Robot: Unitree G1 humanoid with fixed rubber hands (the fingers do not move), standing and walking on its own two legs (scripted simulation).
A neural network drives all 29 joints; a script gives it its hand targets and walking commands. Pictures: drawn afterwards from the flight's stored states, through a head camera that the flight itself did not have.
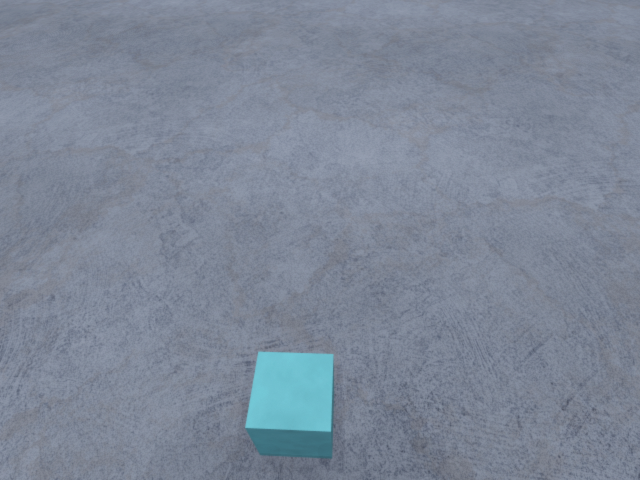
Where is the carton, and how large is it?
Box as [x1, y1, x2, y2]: [245, 352, 333, 458]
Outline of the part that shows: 258,352 245,428 259,453 266,455 331,458 333,413 333,354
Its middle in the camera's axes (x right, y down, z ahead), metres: -0.07 +0.47 +1.09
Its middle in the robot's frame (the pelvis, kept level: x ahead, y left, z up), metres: +0.44 +0.11 -0.65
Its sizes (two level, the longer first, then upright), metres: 0.210 0.200 0.250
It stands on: the floor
